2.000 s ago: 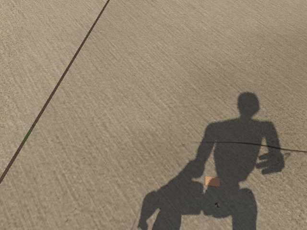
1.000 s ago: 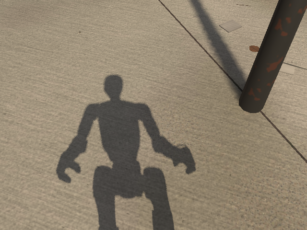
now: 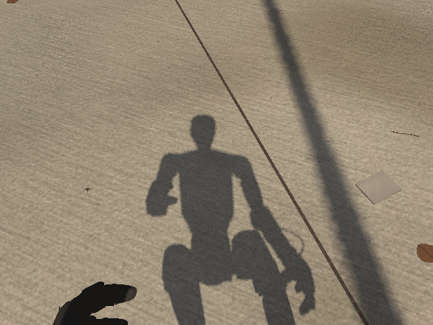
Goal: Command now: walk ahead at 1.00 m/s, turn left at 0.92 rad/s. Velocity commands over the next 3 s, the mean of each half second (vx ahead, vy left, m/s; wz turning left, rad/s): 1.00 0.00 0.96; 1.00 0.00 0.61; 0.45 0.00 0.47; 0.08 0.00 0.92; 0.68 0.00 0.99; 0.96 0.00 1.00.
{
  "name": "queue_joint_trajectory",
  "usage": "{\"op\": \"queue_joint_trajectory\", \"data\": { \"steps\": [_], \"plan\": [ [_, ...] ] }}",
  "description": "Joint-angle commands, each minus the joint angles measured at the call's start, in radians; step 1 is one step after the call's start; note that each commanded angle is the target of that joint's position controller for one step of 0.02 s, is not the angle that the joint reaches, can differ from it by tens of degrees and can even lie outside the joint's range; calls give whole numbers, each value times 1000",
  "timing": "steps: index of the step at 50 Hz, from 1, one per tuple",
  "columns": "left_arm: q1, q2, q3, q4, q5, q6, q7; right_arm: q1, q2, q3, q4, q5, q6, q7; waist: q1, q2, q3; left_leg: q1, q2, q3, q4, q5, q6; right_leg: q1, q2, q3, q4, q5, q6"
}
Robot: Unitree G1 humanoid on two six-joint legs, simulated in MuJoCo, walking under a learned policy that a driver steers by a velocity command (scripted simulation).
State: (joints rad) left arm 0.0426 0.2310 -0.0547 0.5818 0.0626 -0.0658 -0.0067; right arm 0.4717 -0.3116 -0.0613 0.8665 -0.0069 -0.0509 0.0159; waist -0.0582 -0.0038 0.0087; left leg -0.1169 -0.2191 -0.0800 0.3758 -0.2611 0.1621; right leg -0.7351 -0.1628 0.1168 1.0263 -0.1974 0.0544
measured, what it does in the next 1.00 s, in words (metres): walks ahead, turning left: right foot, then left foot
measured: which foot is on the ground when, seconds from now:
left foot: down 0.00-0.18, up 0.20-0.60, down 0.62-1.00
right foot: up 0.00-0.16, down 0.18-0.62, up 0.64-1.00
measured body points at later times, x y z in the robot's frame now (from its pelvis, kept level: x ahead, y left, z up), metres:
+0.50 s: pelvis +0.44 -0.03 -0.01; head +0.47 -0.02 +0.44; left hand +0.27 +0.21 -0.13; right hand +0.80 -0.11 -0.04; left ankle +0.56 +0.13 -0.67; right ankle +0.35 -0.20 -0.73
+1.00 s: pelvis +0.85 +0.21 -0.02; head +0.88 +0.23 +0.43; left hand +0.87 +0.53 -0.08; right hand +1.03 -0.02 -0.14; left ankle +0.65 +0.12 -0.73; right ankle +1.09 +0.25 -0.71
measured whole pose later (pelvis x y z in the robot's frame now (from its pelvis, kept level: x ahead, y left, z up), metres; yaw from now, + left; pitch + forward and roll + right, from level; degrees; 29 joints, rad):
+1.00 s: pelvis +0.85 +0.21 -0.02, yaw +45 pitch +2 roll +1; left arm 0.06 0.26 -0.01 0.62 0.03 -0.06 -0.03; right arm 0.46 -0.31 -0.05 0.86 -0.01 -0.10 0.02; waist -0.10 0.00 0.04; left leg 0.21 -0.12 -0.12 0.20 -0.41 0.12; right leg -0.63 -0.08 -0.03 0.56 0.03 -0.05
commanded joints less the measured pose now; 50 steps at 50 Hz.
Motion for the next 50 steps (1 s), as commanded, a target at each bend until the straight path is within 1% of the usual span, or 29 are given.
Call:
{"op": "queue_joint_trajectory", "data": {
  "steps": [1,4,7,8,9,10,11,12,13,14,16,18,20,22,24,26,28,30,31,32,33,35,36,37,39,42,44,48,50],
  "plan": [
    [-88,102,22,-70,-26,0,-14,-72,-157,-44,-99,17,-34,-2,14,15,96,-283,181,-244,-230,170,118,218,56,-107,-290,248,7],
    [-111,116,28,-80,-45,-13,-14,-31,-194,-63,-95,12,-28,-1,-24,33,46,-150,221,-280,-152,429,63,331,118,-114,-440,324,-11],
    [145,225,86,-4,-52,-21,21,-81,-234,-73,-114,-5,-23,-2,104,49,-144,-27,218,-284,181,690,-2,615,171,-101,-495,67,-22],
    [353,275,110,42,-46,-34,37,-129,-232,-67,-118,-16,-27,2,220,23,-228,-113,180,-265,434,631,-17,832,139,-99,-485,5,-30],
    [562,333,139,73,-18,-43,57,-164,-107,-38,-144,-15,-41,-5,298,-92,-336,-311,122,-192,767,234,-17,1059,-73,109,-488,-364,-48],
    [471,424,157,56,-2,-44,41,-75,27,-2,-240,39,-42,-5,154,-447,-410,-602,44,-65,1002,-255,-51,1176,-354,717,-734,-530,-118],
    [370,344,159,44,-13,-38,28,-85,-46,0,-221,11,-21,-15,131,-341,-338,-740,143,-31,1121,-155,-36,1089,-331,792,-758,-680,-184],
    [267,214,126,23,-9,-26,22,-181,-108,-12,-213,-12,-9,-8,139,-153,-204,-740,202,-12,1098,-61,-42,940,-266,604,-761,-651,-199],
    [248,168,115,42,-11,-22,18,-222,-100,-14,-223,-19,2,7,123,-65,-110,-712,236,0,1046,-25,-52,807,-225,429,-759,-475,-187],
    [270,169,113,70,-16,-27,31,-303,-87,-11,-258,-41,21,24,115,-38,-61,-715,266,-13,1008,-41,-59,742,-185,301,-777,-353,-167],
    [316,147,107,136,-30,-40,37,-315,-41,6,-286,-49,51,52,77,-88,6,-717,306,-12,959,-32,-73,671,-140,124,-822,-193,-127],
    [326,154,109,147,-37,-50,21,-345,-23,18,-309,-30,66,57,53,-86,20,-727,305,19,965,2,-83,647,-138,-10,-848,-54,-131],
    [263,114,93,171,-39,-60,1,-386,-32,26,-353,-16,71,61,3,-79,78,-628,303,51,852,148,-91,508,-107,-189,-902,162,-99],
    [277,139,100,191,-33,-63,5,-443,-52,31,-369,-15,74,80,10,-69,95,-551,283,131,674,270,-73,508,-39,-315,-937,200,-82],
    [311,221,128,202,-30,-71,9,-497,-39,40,-367,-25,62,99,41,-60,121,-577,282,172,514,268,-26,666,-52,-361,-921,423,-91],
    [363,241,133,210,-26,-56,17,-517,-46,39,-354,-27,51,90,45,-50,87,-498,208,262,415,216,16,787,-54,-409,-821,873,-77],
    [374,287,143,206,-27,-23,35,-402,-82,20,-322,-25,55,65,-32,-99,7,-352,137,284,376,99,39,861,-101,-411,-586,1278,-85],
    [320,306,149,174,-32,17,31,-60,-162,-34,-209,-20,42,22,-175,-91,-161,120,73,241,315,49,75,653,-110,-374,-98,1171,-99],
    [290,267,145,151,-28,17,16,0,-211,-68,-178,0,50,2,-187,63,-187,363,121,97,245,26,112,375,32,-371,283,441,-60],
    [399,125,108,65,-17,4,8,-133,-314,-72,-226,-28,63,4,15,267,-205,549,415,-462,169,101,253,-32,164,-278,647,-340,-6],
    [272,195,110,3,-33,-19,15,-43,-300,-81,-255,-27,70,-7,-96,122,-343,599,488,-706,-30,-88,342,-148,171,-68,687,-252,-8],
    [199,179,92,6,-34,-36,23,-71,-203,-60,-172,-21,45,-34,1,-67,-33,230,467,-569,-132,-103,245,-108,46,-48,420,-145,-23],
    [202,169,87,22,-18,-22,24,-111,-182,-47,-163,-31,26,-39,49,-89,32,70,415,-478,-126,-40,211,-27,22,-55,345,-161,-21],
    [262,169,85,47,2,-2,14,-150,-142,-33,-171,-31,5,-36,90,-92,33,-42,384,-402,-138,-11,199,59,3,-52,271,-188,-20],
    [203,131,75,20,-4,18,-2,-146,-113,-15,-139,-15,-27,-26,102,-62,57,-183,332,-307,-212,-9,183,135,-14,-66,94,-164,-5],
    [70,81,60,-25,-21,1,-24,-140,-111,-20,-119,2,-57,0,62,-4,106,-242,246,-142,-255,182,135,207,-4,-125,-202,140,-22],
    [35,81,58,-15,-36,0,-35,-99,-123,-28,-105,14,-68,12,26,-6,90,-201,259,-118,-285,285,109,291,31,-157,-323,316,-52],
    [-38,134,82,-26,-36,0,-29,-39,-168,-33,-63,8,-66,0,3,20,74,85,323,-96,-224,651,56,285,101,-180,-470,300,-114],
    [115,181,110,15,-37,3,-11,-40,-212,-40,-45,-16,-53,-14,87,67,-38,198,346,-78,7,1016,19,426,182,-195,-459,123,-143]
  ]
}}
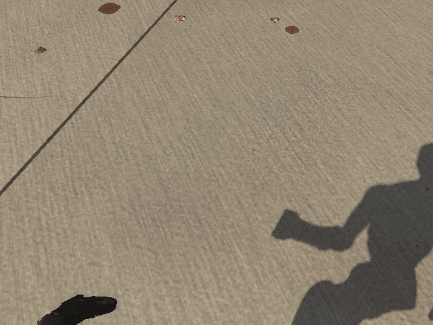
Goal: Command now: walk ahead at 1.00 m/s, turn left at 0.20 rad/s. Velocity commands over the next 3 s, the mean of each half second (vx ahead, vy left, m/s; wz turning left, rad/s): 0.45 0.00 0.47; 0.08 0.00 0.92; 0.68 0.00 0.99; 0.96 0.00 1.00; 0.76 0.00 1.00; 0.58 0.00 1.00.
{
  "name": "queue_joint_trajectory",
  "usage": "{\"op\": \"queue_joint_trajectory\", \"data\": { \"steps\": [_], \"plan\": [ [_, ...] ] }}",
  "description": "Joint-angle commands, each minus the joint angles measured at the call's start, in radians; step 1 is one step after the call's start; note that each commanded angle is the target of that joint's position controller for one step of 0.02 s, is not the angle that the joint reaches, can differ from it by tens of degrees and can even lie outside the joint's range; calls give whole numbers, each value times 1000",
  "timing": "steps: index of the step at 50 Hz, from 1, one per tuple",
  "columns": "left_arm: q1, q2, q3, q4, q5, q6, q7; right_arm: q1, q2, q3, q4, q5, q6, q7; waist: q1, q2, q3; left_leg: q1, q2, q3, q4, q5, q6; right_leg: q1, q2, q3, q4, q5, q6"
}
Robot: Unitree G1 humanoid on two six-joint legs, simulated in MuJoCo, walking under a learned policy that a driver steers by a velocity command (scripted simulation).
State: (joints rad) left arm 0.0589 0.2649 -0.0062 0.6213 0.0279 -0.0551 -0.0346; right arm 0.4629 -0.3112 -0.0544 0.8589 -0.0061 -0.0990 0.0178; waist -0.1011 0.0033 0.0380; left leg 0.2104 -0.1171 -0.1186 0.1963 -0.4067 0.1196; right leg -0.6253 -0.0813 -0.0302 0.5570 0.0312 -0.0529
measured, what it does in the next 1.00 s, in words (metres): walks ahead, turning left: right foot, then left foot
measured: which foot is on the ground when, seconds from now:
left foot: down 0.00-0.04, up 0.06-0.44, down 0.46-0.88, up 0.90-1.00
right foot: up 0.00-0.02, down 0.04-0.46, up 0.48-0.86, down 0.88-1.00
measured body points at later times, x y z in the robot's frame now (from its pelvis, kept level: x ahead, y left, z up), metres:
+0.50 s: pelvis +0.34 -0.03 -0.01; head +0.38 +0.00 +0.44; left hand +0.42 +0.28 -0.12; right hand +0.57 -0.26 -0.09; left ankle +0.46 +0.06 -0.72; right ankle +0.22 -0.15 -0.68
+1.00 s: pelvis +0.47 -0.07 +0.02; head +0.49 -0.05 +0.47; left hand +0.40 +0.26 -0.07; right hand +0.80 -0.18 -0.05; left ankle +0.41 +0.04 -0.66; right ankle +0.58 -0.13 -0.72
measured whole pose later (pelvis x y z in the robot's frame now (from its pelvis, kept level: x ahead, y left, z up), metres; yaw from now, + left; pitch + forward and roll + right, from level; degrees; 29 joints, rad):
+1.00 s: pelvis +0.47 -0.07 +0.02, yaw +43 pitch +1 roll -1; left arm 0.12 0.29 0.08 0.70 0.02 -0.01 0.03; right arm 0.17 -0.36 -0.11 0.55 0.02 0.06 -0.02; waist -0.01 0.02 0.04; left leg -0.55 -0.15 -0.18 1.02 -0.38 -0.02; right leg -0.31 0.03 0.05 0.47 -0.18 -0.01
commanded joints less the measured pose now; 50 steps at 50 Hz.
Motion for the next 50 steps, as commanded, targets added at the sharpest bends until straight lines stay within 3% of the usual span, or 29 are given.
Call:
{"op": "queue_joint_trajectory", "data": {
  "steps": [1,2,3,4,5,6,7,8,9,12,15,19,22,23,24,25,26,27,28,29,31,36,43,44,45,46,47,48,50],
  "plan": [
    [302,172,78,35,-5,-5,30,-68,-221,-49,-36,-33,8,-23,241,61,-158,-181,228,-12,424,1194,44,512,122,-60,1,-183,-48],
    [506,219,96,87,12,-5,48,-96,-172,-35,-43,-41,11,-27,336,39,-235,-361,179,11,743,1013,22,750,22,30,33,-260,-69],
    [541,349,128,99,55,-14,47,62,2,5,-91,18,5,-17,223,-325,-382,-714,-16,67,1229,209,-43,1009,-311,596,-77,-390,-215],
    [490,268,112,100,25,-14,26,25,-49,6,-77,4,-5,-27,223,-255,-396,-826,-53,-39,1318,-51,-27,994,-321,854,-228,-207,-224],
    [359,209,100,87,17,-21,23,-63,-62,4,-93,10,-3,-36,174,-139,-212,-883,27,-49,1293,32,-32,846,-305,630,-196,-16,-213],
    [309,143,85,94,11,-28,16,-125,-72,10,-93,-3,1,-33,162,-17,-138,-849,65,-18,1233,61,-40,712,-268,483,-179,225,-202],
    [298,103,70,110,11,-35,16,-151,-56,10,-95,-8,11,-27,140,3,-89,-840,89,-11,1172,52,-45,635,-233,353,-183,378,-169],
    [224,68,64,84,-29,-68,16,-176,-80,-5,-118,63,15,-22,130,-88,-86,-822,146,-32,1134,25,-59,603,-198,255,-222,402,-154],
    [196,61,59,96,-32,-84,13,-174,-85,-8,-113,74,30,-19,108,-107,-80,-807,159,-26,1082,36,-66,571,-181,214,-250,398,-143],
    [110,131,77,101,-30,-89,30,-214,-36,-1,-153,37,63,-19,60,-83,-11,-775,170,48,835,133,-106,413,-147,49,-319,485,-122],
    [87,165,90,94,-31,-65,66,-285,-7,8,-189,26,56,6,94,-97,-48,-663,154,140,535,449,-126,394,-80,-114,-323,439,-92],
    [85,189,102,95,-52,-28,97,-297,-67,-29,-225,16,67,45,83,-83,-93,-620,132,159,419,511,-90,520,-117,-147,-201,434,-55],
    [33,196,113,62,-68,15,104,-108,-132,-76,-192,17,78,43,-9,-53,-145,-452,52,207,391,388,-16,518,-106,-164,117,565,-19],
    [21,174,105,49,-63,22,97,2,-160,-97,-171,20,75,27,-68,19,-162,-298,43,147,286,486,35,409,-47,-158,359,364,24],
    [74,48,72,35,-5,24,76,-64,-215,-98,-190,27,73,5,41,293,-123,-219,204,-133,283,943,105,193,109,-151,659,-573,79],
    [217,67,62,-2,-21,17,58,-154,-281,-100,-276,-30,56,7,131,349,-347,12,445,-705,196,796,396,-80,260,72,985,-753,121],
    [177,157,73,11,-30,2,45,-228,-235,-100,-326,-17,59,11,80,166,-417,2,439,-701,129,542,355,-97,177,200,967,-641,96],
    [71,182,80,-12,-32,1,44,-265,-181,-85,-336,8,63,6,72,67,-303,-109,378,-589,120,429,288,-100,153,196,892,-557,82],
    [29,157,79,-9,-16,6,56,-288,-150,-76,-336,30,71,-2,97,-51,-235,-228,317,-504,114,369,221,-72,119,191,802,-503,86],
    [11,156,82,-18,-6,13,63,-306,-137,-72,-340,39,79,-12,112,-41,-198,-321,280,-449,117,400,195,-26,110,193,712,-480,88],
    [2,131,82,-18,-14,27,54,-322,-135,-76,-350,27,100,-30,135,17,-158,-434,204,-361,114,473,150,71,122,163,540,-466,97],
    [-18,84,76,1,-28,36,52,-295,-175,-101,-359,26,141,-66,112,60,-212,-459,166,-372,154,479,103,158,166,163,288,-348,138],
    [-12,115,104,15,-34,21,42,-323,-148,-96,-380,33,163,-54,99,167,-165,-481,117,-491,212,216,27,329,159,179,-70,-257,97],
    [24,130,114,30,-29,19,44,-328,-132,-89,-384,41,163,-52,115,139,-167,-526,76,-464,270,120,-2,423,112,178,-189,-168,75],
    [23,181,125,20,-15,27,49,-252,-79,-74,-375,38,165,-50,77,-18,-213,-636,-11,-344,465,-162,-46,561,-90,329,-224,-161,-5],
    [1,228,130,6,22,35,48,-257,-105,-82,-404,45,156,-46,51,-290,-161,-803,-114,-139,707,-228,-99,509,-256,565,-296,-114,-146],
    [-40,180,125,-18,27,28,54,-253,-196,-105,-392,26,141,-38,43,-258,-120,-850,-11,-123,882,-155,-144,463,-303,600,-306,-126,-191],
    [-56,138,115,-28,9,29,66,-245,-221,-110,-367,29,144,-34,49,-182,-118,-878,38,-81,933,-44,-151,476,-249,491,-310,-341,-150],
    [-17,150,114,-27,-34,31,87,-223,-173,-95,-349,19,153,-33,72,-158,-104,-970,75,-11,1049,78,-160,533,-181,401,-322,-528,-81]
  ]
}}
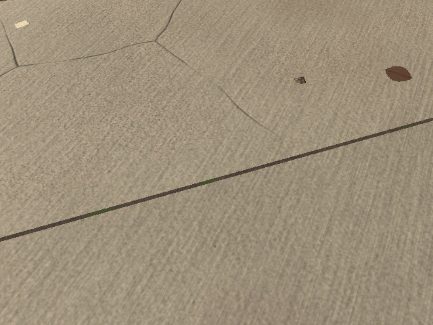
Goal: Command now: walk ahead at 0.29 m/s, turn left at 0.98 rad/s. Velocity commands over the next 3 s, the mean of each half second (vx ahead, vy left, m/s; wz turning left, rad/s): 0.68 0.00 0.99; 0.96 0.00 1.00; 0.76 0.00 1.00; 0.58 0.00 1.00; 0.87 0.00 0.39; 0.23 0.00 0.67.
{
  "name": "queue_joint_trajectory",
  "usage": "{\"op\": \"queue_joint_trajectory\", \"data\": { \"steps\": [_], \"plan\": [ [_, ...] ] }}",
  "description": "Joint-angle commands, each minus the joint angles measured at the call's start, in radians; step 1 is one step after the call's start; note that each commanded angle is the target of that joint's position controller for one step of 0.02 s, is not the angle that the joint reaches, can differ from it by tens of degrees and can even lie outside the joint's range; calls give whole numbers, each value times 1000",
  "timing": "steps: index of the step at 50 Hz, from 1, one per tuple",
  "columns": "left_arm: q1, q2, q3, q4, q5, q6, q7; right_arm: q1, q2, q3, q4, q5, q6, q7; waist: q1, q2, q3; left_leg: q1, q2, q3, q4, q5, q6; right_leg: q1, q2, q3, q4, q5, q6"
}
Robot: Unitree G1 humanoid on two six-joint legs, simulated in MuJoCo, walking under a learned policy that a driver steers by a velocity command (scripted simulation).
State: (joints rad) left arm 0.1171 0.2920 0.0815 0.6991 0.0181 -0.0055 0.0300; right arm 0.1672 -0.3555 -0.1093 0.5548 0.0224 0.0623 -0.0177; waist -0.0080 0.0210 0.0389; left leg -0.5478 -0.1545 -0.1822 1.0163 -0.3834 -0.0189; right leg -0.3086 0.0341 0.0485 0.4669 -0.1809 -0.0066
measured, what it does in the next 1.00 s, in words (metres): walks ahead, turning left: left foot, then right foot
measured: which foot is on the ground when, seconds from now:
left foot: up 0.00-0.44, down 0.46-0.86, up 0.88-1.00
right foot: down 0.00-0.46, up 0.48-0.86, down 0.88-1.00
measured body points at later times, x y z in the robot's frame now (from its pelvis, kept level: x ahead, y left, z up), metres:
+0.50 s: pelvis +0.14 +0.13 -0.03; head +0.14 +0.16 +0.42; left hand +0.01 +0.41 -0.16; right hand +0.47 +0.00 -0.07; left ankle +0.13 +0.21 -0.74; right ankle +0.06 -0.11 -0.68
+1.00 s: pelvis +0.47 +0.41 -0.01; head +0.49 +0.44 +0.43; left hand +0.32 +0.70 -0.11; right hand +0.77 +0.31 -0.13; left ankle +0.30 +0.34 -0.62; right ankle +0.60 +0.38 -0.74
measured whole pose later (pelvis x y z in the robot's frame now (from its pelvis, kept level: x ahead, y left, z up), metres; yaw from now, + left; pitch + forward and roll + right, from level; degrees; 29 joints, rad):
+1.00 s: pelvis +0.47 +0.41 -0.01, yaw +58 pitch +1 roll -2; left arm 0.18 0.31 0.05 0.69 0.05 -0.04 0.02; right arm 0.28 -0.37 -0.06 0.80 -0.02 -0.04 0.03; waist -0.03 0.04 0.05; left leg -0.33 -0.07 -0.07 1.29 -0.31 0.13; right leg -0.37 -0.02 -0.10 0.60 -0.25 0.00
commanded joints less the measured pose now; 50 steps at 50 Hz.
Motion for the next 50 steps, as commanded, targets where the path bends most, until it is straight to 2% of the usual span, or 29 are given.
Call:
{"op": "queue_joint_trajectory", "data": {
  "steps": [1,5,8,9,11,13,19,20,21,22,23,24,25,26,28,29,31,36,39,41,42,43,44,45,46,47,48,49,50],
  "plan": [
    [-27,133,25,-98,-28,-23,28,61,-109,-30,-50,-7,-14,10,2,-157,-95,-254,141,92,281,76,-21,236,-299,295,-252,-353,-122],
    [122,162,32,-70,-10,-49,17,-29,-73,-6,-84,7,-42,16,80,-151,-53,-358,223,158,276,96,-33,305,-298,209,-294,-463,-114],
    [147,178,37,-63,-4,-63,6,-50,-60,1,-93,12,-51,17,85,-164,-20,-366,266,150,230,127,-45,286,-333,160,-328,-457,-129],
    [220,193,34,-36,40,-54,-15,-107,-54,13,-99,-102,-23,71,91,-31,-15,-294,212,151,194,149,-25,208,-355,116,-347,-474,-120],
    [193,209,41,-35,30,-56,-30,-86,-44,12,-90,-70,-9,112,65,-144,2,-272,223,156,136,182,-11,196,-365,32,-358,-447,-95],
    [185,205,40,-33,24,-62,-30,-101,-51,13,-89,-55,-11,124,56,-189,15,-247,247,165,63,196,0,198,-390,-23,-371,-440,-82],
    [242,228,48,11,31,-40,-21,-213,-42,37,-106,-62,-25,135,81,-191,72,-69,241,293,-230,-8,102,240,-405,-223,-350,-380,-51],
    [244,230,47,18,31,-33,-24,-193,-43,39,-95,-65,-27,129,70,-185,68,-1,211,333,-271,-36,125,239,-405,-252,-309,-297,-52],
    [237,241,46,23,26,-28,-27,-107,-53,34,-65,-65,-32,116,22,-174,33,129,151,377,-301,-62,144,219,-400,-292,-178,-19,-54],
    [223,243,42,26,13,-23,-34,92,-66,18,10,-63,-43,95,-90,-90,-65,375,75,389,-370,-15,170,163,-354,-376,133,337,-49],
    [200,221,29,2,19,-25,-42,365,-132,-14,109,-58,-51,72,-220,74,-207,726,69,262,-420,-115,203,-77,-298,-392,566,376,-25],
    [127,45,-18,-107,37,-37,-59,331,-276,-31,87,-34,-52,55,-151,411,-160,827,348,-329,-675,-483,283,-541,-126,-301,865,-400,41],
    [-60,123,-7,-179,59,-51,-63,301,-273,-27,42,-21,-63,41,-200,239,-128,779,393,-605,-811,-380,321,-709,-84,-52,961,-353,51],
    [-73,143,-5,-192,49,-60,-65,306,-239,-18,80,-39,-66,33,-160,142,-75,788,423,-513,-769,-187,324,-752,-122,-28,962,-267,41],
    [56,149,-16,-124,52,-68,-65,240,-183,-3,80,-48,-76,21,-51,41,-22,590,341,-321,-758,-76,297,-586,-187,-29,805,-160,38],
    [96,149,-18,-100,60,-55,-68,180,-150,12,73,-40,-85,19,-11,50,-6,506,288,-264,-788,-58,288,-517,-195,-26,763,-129,47],
    [72,150,-19,-104,56,-24,-71,180,-117,26,86,-31,-109,25,10,56,27,419,253,-236,-833,48,311,-469,-181,-40,695,-108,70],
    [-165,89,-50,-173,27,-26,-78,249,-136,13,146,-29,-139,28,-28,10,81,390,192,-175,-852,439,306,-401,-93,-83,339,96,81],
    [-227,88,-56,-200,10,-33,-75,274,-154,5,187,-11,-148,18,-49,35,48,446,239,-213,-856,673,274,-249,-58,-70,177,229,39],
    [-101,123,-43,-166,6,-34,-56,225,-186,-2,194,-7,-149,13,18,36,-34,459,220,-189,-737,961,216,9,-2,-70,108,177,9],
    [60,177,-19,-124,0,-37,-38,211,-216,-9,198,-16,-149,17,92,33,-139,439,210,-186,-553,1103,187,220,20,-72,150,95,-3],
    [297,214,5,-71,-7,-34,-11,152,-235,-13,195,-29,-151,23,233,34,-234,328,177,-172,-290,1076,167,477,-17,-76,158,28,-9],
    [503,276,32,-32,18,-38,15,136,-123,14,182,-44,-164,24,296,-63,-343,173,100,-116,72,714,155,698,-195,114,148,-316,-27],
    [442,336,37,-39,63,-48,9,252,48,58,133,0,-158,26,145,-410,-436,-87,-13,-36,372,-133,143,806,-482,640,-88,-690,-86],
    [288,262,34,-68,45,-44,-2,206,-39,62,133,-19,-150,22,112,-367,-348,-159,48,8,419,-18,162,648,-463,834,-242,-792,-100],
    [182,174,16,-79,37,-43,-4,159,-85,50,153,-37,-134,27,80,-244,-205,-164,121,39,390,83,159,498,-435,660,-229,-735,-114],
    [166,123,6,-61,36,-43,-9,128,-93,49,165,-53,-121,40,69,-113,-130,-142,163,64,359,123,152,386,-403,512,-215,-560,-122],
    [187,105,-1,-34,37,-47,-9,89,-76,50,160,-61,-109,55,64,-74,-81,-130,191,73,338,122,147,309,-368,385,-225,-425,-111],
    [209,83,-10,0,36,-56,-11,76,-45,58,145,-64,-95,70,43,-88,-38,-127,212,75,326,117,137,243,-360,294,-238,-340,-108]
  ]
}}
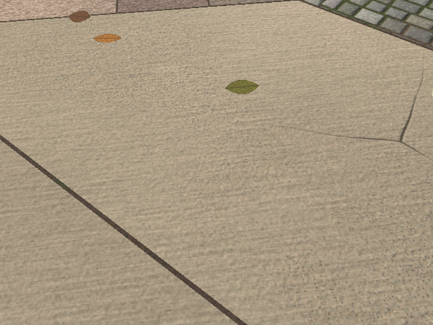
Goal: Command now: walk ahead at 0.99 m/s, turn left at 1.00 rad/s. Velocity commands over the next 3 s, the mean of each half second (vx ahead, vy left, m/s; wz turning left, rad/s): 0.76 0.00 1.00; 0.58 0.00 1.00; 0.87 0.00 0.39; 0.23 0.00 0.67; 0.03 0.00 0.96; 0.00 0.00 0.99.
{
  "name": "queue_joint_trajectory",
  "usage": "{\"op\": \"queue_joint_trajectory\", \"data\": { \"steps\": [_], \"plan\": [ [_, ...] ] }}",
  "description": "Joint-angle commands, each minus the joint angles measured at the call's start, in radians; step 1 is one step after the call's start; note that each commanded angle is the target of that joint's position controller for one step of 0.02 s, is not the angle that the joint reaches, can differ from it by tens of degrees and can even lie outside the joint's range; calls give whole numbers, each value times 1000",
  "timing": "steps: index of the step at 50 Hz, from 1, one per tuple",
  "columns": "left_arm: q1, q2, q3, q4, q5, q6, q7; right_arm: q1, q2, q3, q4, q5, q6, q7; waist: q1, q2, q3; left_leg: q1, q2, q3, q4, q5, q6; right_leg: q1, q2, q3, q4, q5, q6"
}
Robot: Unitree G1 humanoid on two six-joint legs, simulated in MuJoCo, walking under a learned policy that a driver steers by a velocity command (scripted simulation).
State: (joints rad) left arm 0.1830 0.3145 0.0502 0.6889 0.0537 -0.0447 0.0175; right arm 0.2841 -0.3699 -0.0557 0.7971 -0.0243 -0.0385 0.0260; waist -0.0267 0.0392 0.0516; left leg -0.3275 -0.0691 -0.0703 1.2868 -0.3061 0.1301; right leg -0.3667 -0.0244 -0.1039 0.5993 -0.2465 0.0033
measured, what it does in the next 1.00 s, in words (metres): walks ahead, turning left: left foot, then right foot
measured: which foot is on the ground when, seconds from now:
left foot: up 0.00-0.30, down 0.32-0.74, up 0.76-1.00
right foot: down 0.00-0.32, up 0.34-0.70, down 0.72-1.00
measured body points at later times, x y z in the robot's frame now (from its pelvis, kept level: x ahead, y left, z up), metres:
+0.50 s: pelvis +0.43 +0.07 +0.00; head +0.49 +0.10 +0.45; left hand +0.49 +0.39 -0.08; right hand +0.66 -0.13 -0.11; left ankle +0.47 +0.10 -0.72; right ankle +0.52 -0.11 -0.62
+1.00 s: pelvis +0.72 +0.19 +0.02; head +0.73 +0.20 +0.47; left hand +0.48 +0.38 -0.09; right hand +1.05 +0.21 -0.07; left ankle +0.63 +0.29 -0.62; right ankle +0.79 +0.11 -0.72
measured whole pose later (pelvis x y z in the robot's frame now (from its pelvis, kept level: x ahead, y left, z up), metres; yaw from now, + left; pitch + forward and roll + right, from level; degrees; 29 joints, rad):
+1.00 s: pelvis +0.72 +0.19 +0.02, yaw +59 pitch +2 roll -2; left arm 0.38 0.32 0.07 0.76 0.02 -0.07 0.00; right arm 0.18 -0.35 -0.06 0.63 -0.05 0.01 0.08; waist 0.05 0.05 -0.02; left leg -0.69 0.00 -0.07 1.23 -0.21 0.05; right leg -0.16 0.03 -0.09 0.36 -0.24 -0.02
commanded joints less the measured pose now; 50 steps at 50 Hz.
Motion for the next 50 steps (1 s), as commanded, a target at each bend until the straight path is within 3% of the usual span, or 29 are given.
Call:
{"op": "queue_joint_trajectory", "data": {
  "steps": [1,4,7,10,12,13,14,15,16,17,18,19,20,21,22,24,27,30,32,34,36,37,38,39,40,41,44,47,50],
  "plan": [
    [162,44,16,40,-10,-30,-8,-74,2,15,-117,-16,19,36,49,-111,-15,-368,152,-35,38,41,-16,272,-298,371,-395,-205,-106],
    [169,46,14,85,-31,-64,-26,-187,35,34,-185,-16,42,57,22,-100,45,-456,190,-14,-3,129,-29,236,-299,163,-458,13,-85],
    [132,54,14,99,-25,-80,-27,-273,27,40,-222,0,44,70,-6,-93,81,-408,156,73,-195,290,-21,193,-195,-91,-502,213,-45],
    [213,102,22,135,-27,-85,-20,-396,38,53,-252,-11,33,90,20,-40,138,-310,115,214,-456,350,27,249,-187,-204,-519,544,-34],
    [233,155,31,130,-31,-68,-9,-345,18,44,-221,-11,22,79,-17,-70,76,-200,27,273,-524,323,52,372,-199,-220,-385,1054,-32],
    [231,187,38,121,-40,-53,-3,-253,-1,35,-187,-14,15,67,-64,-90,12,-100,-20,286,-553,289,55,405,-206,-213,-233,1231,-25],
    [207,219,46,111,-45,-35,1,-87,-29,18,-137,-15,8,53,-146,-102,-82,89,-59,267,-578,267,68,379,-224,-196,-1,1308,-29],
    [169,216,46,94,-49,-23,-1,137,-66,-9,-62,-12,2,30,-228,-101,-188,337,-69,202,-642,315,100,292,-236,-168,288,1206,-24],
    [178,169,41,96,-44,-21,-17,165,-101,-35,-23,-9,9,-5,-183,-6,-178,504,-17,89,-699,337,103,83,-131,-146,584,404,11],
    [248,60,21,53,-24,-16,-22,111,-228,-66,-56,-1,22,-19,-63,179,-171,647,211,-210,-558,1080,163,-209,9,-123,1002,-399,55],
    [189,104,9,-87,-57,-81,-3,81,-306,-94,-160,43,10,-1,-70,139,-512,907,357,-697,-808,691,386,-401,93,202,1117,-375,76],
    [85,152,16,-108,-77,-112,11,27,-271,-101,-188,45,0,4,-78,-74,-489,817,352,-743,-925,463,353,-413,47,277,1026,-283,56],
    [49,147,19,-114,-82,-115,23,-53,-216,-92,-199,54,-20,10,-15,-178,-316,635,312,-686,-969,409,319,-424,22,271,920,-235,54],
    [62,142,23,-85,-67,-102,35,-119,-156,-75,-208,67,-34,11,45,-271,-217,465,271,-611,-977,473,274,-371,-22,275,858,-206,70],
    [90,151,34,-77,-60,-87,37,-162,-134,-71,-219,62,-40,5,87,-246,-149,314,245,-530,-982,609,261,-307,-40,274,791,-191,86],
    [60,136,40,-100,-39,-61,30,-168,-79,-60,-207,60,-31,-11,107,-174,-82,103,152,-376,-978,769,222,-217,-59,247,628,-176,102],
    [-78,33,13,-161,-21,-55,22,-123,-94,-75,-182,67,10,-56,67,-99,-101,-23,4,-256,-892,882,132,-148,36,165,318,-18,104],
    [-164,16,11,-182,-43,-51,7,-75,-86,-81,-163,77,60,-85,13,-18,-193,-57,-58,-268,-843,623,9,20,139,142,38,254,94],
    [-226,32,18,-204,-66,-40,-2,-75,-60,-71,-166,67,58,-77,-2,48,-170,-43,-21,-372,-854,308,25,43,122,199,-35,294,93],
    [-232,81,38,-207,-79,-44,-4,-76,-33,-64,-177,61,41,-63,2,87,-127,32,33,-470,-809,105,45,30,77,268,-98,212,70],
    [-107,114,61,-171,-78,-61,-1,-45,-7,-54,-178,56,25,-48,53,74,-174,68,41,-458,-655,1,37,193,24,272,-152,140,7],
    [-10,138,71,-163,-66,-69,2,11,66,-30,-178,45,17,-34,73,-40,-269,-43,-23,-355,-411,-192,15,436,-111,384,-133,1,-60],
    [141,226,70,-97,33,-37,19,61,-20,-43,-221,-16,9,-9,77,-292,-340,-314,-172,-165,-226,-312,-35,617,-328,886,-316,-570,-187],
    [83,201,82,-126,20,-24,11,47,-52,-42,-204,-34,12,-3,72,-298,-272,-431,-76,-106,-59,-244,-35,554,-392,1092,-409,-829,-221],
    [33,131,60,-143,-1,-13,7,-35,-94,-47,-193,-40,14,5,76,-149,-175,-456,-30,-81,0,-141,-46,459,-356,964,-375,-750,-188],
    [44,111,53,-133,-7,-7,8,-80,-109,-52,-196,-41,13,16,82,-41,-142,-428,0,-71,-8,-80,-55,381,-313,815,-359,-622,-145],
    [90,108,45,-56,-22,-15,2,-125,-38,-29,-225,-41,29,49,67,-101,-73,-414,75,-41,-63,-4,-63,284,-208,494,-397,-350,-88],
    [143,82,38,-16,-33,-35,-16,-158,-13,-13,-255,-29,37,58,69,-128,-59,-497,105,-41,-24,73,-69,295,-223,388,-433,-260,-100],
    [188,82,33,20,-29,-50,-22,-202,-7,-6,-271,-24,42,55,69,-111,-16,-563,112,-61,-37,172,-86,285,-232,282,-471,-178,-99]
  ]
}}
